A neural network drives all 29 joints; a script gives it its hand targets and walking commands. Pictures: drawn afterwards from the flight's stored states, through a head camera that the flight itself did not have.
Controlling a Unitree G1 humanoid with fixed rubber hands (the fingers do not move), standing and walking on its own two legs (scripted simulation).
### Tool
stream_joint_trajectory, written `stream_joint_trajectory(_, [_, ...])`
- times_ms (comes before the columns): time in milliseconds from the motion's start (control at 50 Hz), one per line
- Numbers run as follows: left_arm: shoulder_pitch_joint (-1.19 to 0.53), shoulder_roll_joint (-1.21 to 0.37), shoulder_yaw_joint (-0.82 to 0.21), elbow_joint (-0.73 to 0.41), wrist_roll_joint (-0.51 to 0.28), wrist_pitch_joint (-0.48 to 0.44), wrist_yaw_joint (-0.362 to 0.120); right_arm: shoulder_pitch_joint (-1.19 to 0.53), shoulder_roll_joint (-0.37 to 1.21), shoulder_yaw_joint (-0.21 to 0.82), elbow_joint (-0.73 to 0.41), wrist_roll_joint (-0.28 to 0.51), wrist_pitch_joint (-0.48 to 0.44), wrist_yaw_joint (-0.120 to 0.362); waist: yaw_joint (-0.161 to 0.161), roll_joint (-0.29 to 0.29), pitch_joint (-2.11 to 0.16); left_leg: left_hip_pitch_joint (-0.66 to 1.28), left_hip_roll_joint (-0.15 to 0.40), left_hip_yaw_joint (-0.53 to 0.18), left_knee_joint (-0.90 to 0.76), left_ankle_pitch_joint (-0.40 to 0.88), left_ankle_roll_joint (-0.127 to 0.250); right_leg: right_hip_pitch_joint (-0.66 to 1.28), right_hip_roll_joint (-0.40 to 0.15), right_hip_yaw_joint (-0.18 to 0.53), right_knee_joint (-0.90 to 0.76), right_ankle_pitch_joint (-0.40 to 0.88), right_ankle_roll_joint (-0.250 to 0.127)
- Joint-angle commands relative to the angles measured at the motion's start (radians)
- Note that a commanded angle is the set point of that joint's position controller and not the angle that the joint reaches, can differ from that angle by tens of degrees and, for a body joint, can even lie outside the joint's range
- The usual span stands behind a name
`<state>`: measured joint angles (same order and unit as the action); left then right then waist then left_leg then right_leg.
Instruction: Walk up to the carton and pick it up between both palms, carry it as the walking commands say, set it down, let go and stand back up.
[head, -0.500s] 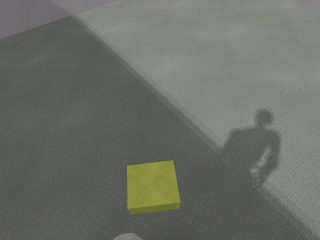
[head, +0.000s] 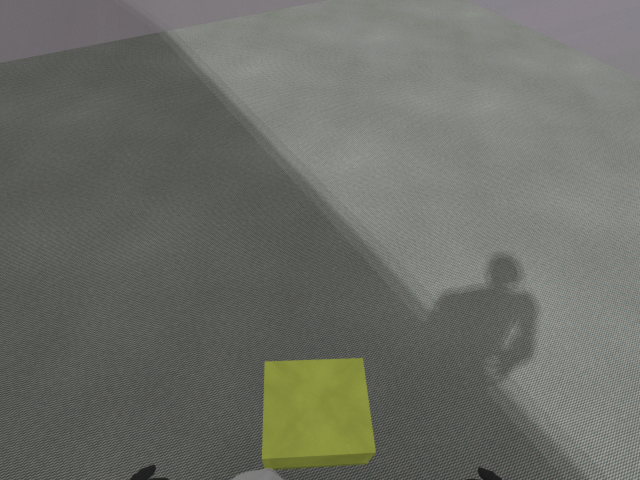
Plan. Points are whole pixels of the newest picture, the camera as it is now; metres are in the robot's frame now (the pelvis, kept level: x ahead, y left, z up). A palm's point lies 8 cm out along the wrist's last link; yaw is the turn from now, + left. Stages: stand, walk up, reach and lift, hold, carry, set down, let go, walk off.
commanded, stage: walk up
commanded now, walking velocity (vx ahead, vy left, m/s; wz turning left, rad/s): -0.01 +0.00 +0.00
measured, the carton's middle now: (315, 412) +0.39 -0.02 -0.68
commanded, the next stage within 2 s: none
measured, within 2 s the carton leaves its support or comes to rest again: neither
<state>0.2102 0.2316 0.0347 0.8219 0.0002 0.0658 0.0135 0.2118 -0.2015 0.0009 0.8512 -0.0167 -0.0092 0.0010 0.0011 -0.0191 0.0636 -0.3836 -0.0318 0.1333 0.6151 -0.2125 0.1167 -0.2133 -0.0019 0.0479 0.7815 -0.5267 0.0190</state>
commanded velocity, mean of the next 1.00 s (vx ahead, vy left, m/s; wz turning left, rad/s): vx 0.10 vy -0.07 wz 0.00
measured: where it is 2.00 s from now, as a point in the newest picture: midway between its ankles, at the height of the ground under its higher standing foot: outside the picture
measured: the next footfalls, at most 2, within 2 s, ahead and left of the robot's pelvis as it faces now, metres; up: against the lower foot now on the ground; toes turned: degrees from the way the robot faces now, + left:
right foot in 0.40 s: -0.09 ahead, -0.13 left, +0.00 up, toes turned +5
left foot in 0.78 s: -0.16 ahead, +0.08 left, +0.00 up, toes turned +9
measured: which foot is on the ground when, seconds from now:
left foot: down 0.00-0.42, up 0.44-0.76, down 0.78-1.00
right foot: up 0.00-0.38, down 0.40-0.78, up 0.80-1.00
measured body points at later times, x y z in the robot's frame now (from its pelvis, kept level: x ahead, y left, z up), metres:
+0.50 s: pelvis -0.12 -0.03 +0.00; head -0.14 -0.05 +0.45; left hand -0.15 +0.22 -0.14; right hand -0.01 -0.27 -0.14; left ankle -0.01 +0.04 -0.67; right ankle -0.13 -0.14 -0.72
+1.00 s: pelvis -0.14 +0.02 +0.02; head -0.13 +0.08 +0.47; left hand -0.08 +0.27 -0.15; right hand -0.13 -0.24 -0.09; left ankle -0.20 +0.07 -0.72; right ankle -0.10 -0.16 -0.65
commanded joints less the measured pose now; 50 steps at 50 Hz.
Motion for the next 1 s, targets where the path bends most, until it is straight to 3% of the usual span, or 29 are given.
stream_joint_trajectory(0, [0.131, 0.08, 0.035, 0.041, 0.011, 0.018, 0.009, 0.05, -0.168, -0.052, -0.072, -0.014, 0.005, -0.026, -0.014, 0.103, -0.078, 0.13, 0.326, -0.45, -0.416, 0.054, -0.015, -0.077, -0.026, -0.015, 0.076, 0.027, -0.015])
stream_joint_trajectory(60, [0.13, 0.051, 0.019, 0.045, 0.019, 0.015, 0.012, 0.034, -0.147, -0.05, -0.09, -0.019, 0.019, -0.021, -0.015, -0.003, -0.068, 0.125, 0.374, -0.476, -0.435, 0.009, 0.053, -0.119, -0.041, -0.021, 0.127, 0.021, 0.001])
stream_joint_trajectory(80, [0.085, 0.092, 0.037, 0.032, 0.011, 0.02, 0.018, 0.024, -0.192, -0.065, -0.097, -0.012, 0.029, -0.028, -0.031, 0.034, -0.047, 0.128, 0.41, -0.518, -0.411, 0.169, 0.066, -0.169, -0.026, -0.003, 0.194, -0.014, 0.006])
stream_joint_trajectory(100, [0.116, 0.087, 0.039, 0.018, 0.011, 0.018, 0.014, 0.045, -0.18, -0.066, -0.099, -0.011, 0.029, -0.026, -0.028, 0.021, -0.106, 0.164, 0.408, -0.514, -0.407, 0.072, 0.063, -0.16, -0.038, 0.02, 0.217, -0.002, 0.013])
stream_joint_trajectory(140, [0.143, 0.086, 0.03, 0.036, 0.019, 0.025, 0.003, 0.006, -0.162, -0.059, -0.11, -0.019, 0.034, -0.019, -0.014, 0.099, -0.055, 0.037, 0.319, -0.454, -0.515, -0.356, -0.041, -0.126, -0.025, -0.008, 0.198, 0.035, -0.011])
stream_joint_trajectory(160, [0.151, 0.06, 0.027, 0.03, 0.02, 0.03, -0.002, -0.047, -0.14, -0.051, -0.107, -0.027, 0.034, -0.017, -0.006, 0.116, -0.018, -0.033, 0.318, -0.467, -0.551, -0.409, -0.024, -0.089, -0.009, -0.024, 0.185, 0.015, -0.012])
stream_joint_trajectory(260, [0.291, 0.063, 0.022, 0.077, 0.01, 0.017, -0.004, -0.056, -0.179, -0.067, -0.104, -0.042, 0.054, -0.017, 0.021, 0.212, -0.081, -0.155, 0.266, -0.399, -0.591, -0.382, -0.038, 0.142, 0.013, -0.104, 0.063, 0.027, -0.007])
stream_joint_trajectory(320, [0.431, 0.075, 0.019, 0.124, 0.006, 0.005, -0.01, -0.157, -0.182, -0.068, -0.128, -0.03, 0.072, -0.013, 0.103, 0.161, -0.071, -0.209, 0.167, -0.274, -0.552, -0.429, -0.133, 0.272, 0.047, -0.18, -0.182, 0.075, -0.042])
stream_joint_trajectory(340, [0.487, 0.089, 0.021, 0.145, 0.008, 0.005, -0.001, -0.174, -0.15, -0.07, -0.128, -0.022, 0.076, -0.014, 0.141, -0.006, -0.011, -0.223, 0.103, -0.219, -0.32, -0.477, -0.149, 0.195, -0.054, -0.043, -0.374, -0.031, -0.075])
stream_joint_trajectory(360, [0.372, 0.148, 0.02, 0.104, 0.022, 0.004, 0.006, -0.106, -0.089, -0.049, -0.109, -0.008, 0.09, -0.006, 0.087, -0.386, 0.076, -0.194, -0.041, -0.134, 0.124, -0.494, -0.117, -0.066, -0.287, 0.405, -0.685, -0.364, -0.161])
stream_joint_trajectory(380, [0.168, 0.204, -0.007, 0.035, 0.017, -0.007, 0.015, -0.101, -0.111, -0.041, -0.107, -0.009, 0.097, -0.007, 0.003, -0.359, 0.179, -0.138, -0.086, -0.15, 0.423, -0.219, -0.098, -0.369, -0.377, 0.543, -0.818, -0.498, -0.189])
stream_joint_trajectory(420, [-0.044, 0.179, -0.027, -0.046, 0.018, -0.025, 0.018, -0.046, -0.128, -0.035, -0.065, -0.03, 0.092, -0.005, -0.091, -0.223, 0.177, 0.033, -0.081, -0.186, 0.664, -0.139, -0.1, -0.517, -0.285, 0.378, -0.764, -0.315, -0.175])
stream_joint_trajectory(460, [-0.075, 0.166, -0.028, -0.043, 0.011, -0.042, 0.032, 0.05, -0.153, -0.061, -0.022, -0.04, 0.089, -0.007, -0.134, -0.152, 0.178, 0.022, -0.086, -0.187, 0.776, -0.09, -0.105, -0.488, -0.239, 0.236, -0.701, -0.141, -0.167])
stream_joint_trajectory(500, [-0.01, 0.156, -0.012, -0.066, 0.001, -0.035, 0.039, 0.034, -0.138, -0.053, -0.061, -0.029, 0.082, -0.01, -0.084, -0.096, 0.194, -0.079, -0.044, -0.169, 0.691, -0.107, -0.132, -0.343, -0.231, 0.263, -0.649, -0.053, -0.171])
stream_joint_trajectory(540, [0.153, 0.155, 0.016, 0.002, 0.02, -0.036, 0.027, 0.011, -0.134, -0.066, -0.034, -0.022, 0.066, 0.019, -0.027, -0.273, 0.079, -0.13, 0.006, -0.113, 0.489, -0.199, -0.137, -0.092, -0.207, 0.233, -0.644, -0.229, -0.186])
stream_joint_trajectory(580, [0.213, 0.159, 0.018, 0.017, 0.021, -0.043, 0.031, -0.043, -0.106, -0.046, -0.048, -0.022, 0.043, 0.017, 0.01, -0.172, 0.067, -0.093, 0.02, -0.127, 0.305, -0.248, -0.126, 0.001, -0.23, 0.284, -0.627, -0.18, -0.165])
stream_joint_trajectory(620, [0.265, 0.148, 0.012, 0.053, 0.025, -0.052, 0.032, -0.067, -0.093, -0.034, -0.058, -0.017, 0.023, 0.015, 0.043, -0.166, 0.037, -0.05, 0.014, -0.127, 0.148, -0.276, -0.127, 0.082, -0.219, 0.29, -0.597, -0.049, -0.163])
stream_joint_trajectory(680, [0.132, 0.18, 0.018, 0.061, 0.02, -0.045, 0.026, 0.078, -0.062, -0.03, -0.011, 0.002, 0.007, -0.002, -0.059, -0.184, 0.075, 0.224, 0.016, -0.136, -0.131, -0.319, -0.153, -0.096, -0.15, 0.224, -0.517, -0.016, -0.149])
stream_joint_trajectory(700, [0.103, 0.147, 0.011, 0.059, 0.01, -0.044, 0.018, 0.178, -0.086, -0.032, 0.036, 0.004, -0.006, -0.009, -0.104, -0.118, 0.039, 0.36, 0.071, -0.197, -0.317, -0.242, -0.181, -0.137, -0.099, 0.142, -0.352, 0.066, -0.117])
stream_joint_trajectory(720, [0.022, 0.104, 0.007, 0.014, -0.003, -0.048, 0.004, 0.31, -0.195, -0.067, 0.072, -0.019, -0.018, -0.022, -0.161, 0.119, 0.055, 0.489, 0.317, -0.527, -0.484, -0.202, -0.179, -0.4, 0.004, 0.025, -0.061, 0.086, -0.051])
stream_joint_trajectory(740, [0.014, 0.078, 0.008, 0.005, 0.001, -0.058, -0.001, 0.331, -0.24, -0.072, 0.086, -0.019, -0.014, -0.028, -0.116, 0.22, 0.105, 0.501, 0.498, -0.721, -0.498, 0.013, -0.135, -0.55, 0.03, -0.018, 0.104, 0.004, -0.012])
stream_joint_trajectory(780, [0.04, 0.139, 0.047, 0.029, 0.013, -0.036, -0.017, 0.332, -0.307, -0.101, 0.087, 0.021, -0.001, -0.06, -0.092, -0.004, 0.048, 0.498, 0.554, -0.645, -0.402, 0.402, -0.13, -0.523, -0.023, 0.053, 0.305, 0.041, 0.015])
stream_joint_trajectory(800, [0.044, 0.129, 0.053, 0.029, 0.009, -0.034, -0.024, 0.259, -0.275, -0.097, 0.076, 0.013, -0.009, -0.059, -0.075, 0.067, 0.045, 0.495, 0.5, -0.584, -0.358, 0.5, -0.091, -0.525, -0.03, 0.03, 0.344, 0.099, 0.016])
stream_joint_trajectory(840, [0.022, 0.102, 0.051, 0.039, 0.014, -0.019, -0.037, 0.237, -0.17, -0.069, 0.088, -0.01, -0.021, -0.047, -0.051, 0.159, 0.111, 0.379, 0.386, -0.459, -0.406, 0.335, -0.11, -0.488, -0.052, 0.008, 0.344, 0.191, -0.001])
stream_joint_trajectory(860, [0.007, 0.09, 0.05, 0.029, 0.024, -0.013, -0.048, 0.251, -0.173, -0.07, 0.074, -0.008, -0.02, -0.045, -0.048, 0.073, 0.131, 0.327, 0.381, -0.438, -0.432, 0.292, -0.115, -0.478, -0.061, -0.001, 0.34, 0.237, 0.003])
stream_joint_trajectory(880, [0.007, 0.077, 0.053, 0.031, 0.02, -0.01, -0.053, 0.283, -0.163, -0.067, 0.08, -0.005, -0.025, -0.043, -0.057, 0.098, 0.098, 0.331, 0.347, -0.4, -0.429, 0.323, -0.169, -0.448, -0.048, -0.009, 0.32, 0.288, -0.003])
stream_joint_trajectory(920, [0.07, 0.051, 0.049, 0.067, 0.013, -0.012, -0.06, 0.365, -0.154, -0.073, 0.111, 0.014, -0.043, -0.052, -0.037, 0.123, 0.076, 0.362, 0.333, -0.389, -0.367, 0.596, -0.27, -0.427, -0.009, -0.022, 0.323, 0.323, -0.01])
stream_joint_trajectory(940, [0.057, 0.053, 0.049, 0.075, 0.014, -0.011, -0.051, 0.344, -0.148, -0.068, 0.092, 0.007, -0.047, -0.05, -0.035, 0.119, 0.054, 0.381, 0.329, -0.321, -0.319, 0.798, -0.227, -0.441, -0.01, -0.047, 0.349, 0.318, 0.012])
stream_joint_trajectory(980, [0.059, 0.033, 0.05, 0.08, 0.009, -0.008, -0.05, 0.448, -0.12, -0.068, 0.119, 0.016, -0.046, -0.061, -0.052, 0.152, -0.017, 0.5, 0.329, -0.315, -0.311, 0.8, -0.276, -0.482, 0.012, -0.064, 0.345, 0.323, 0.005])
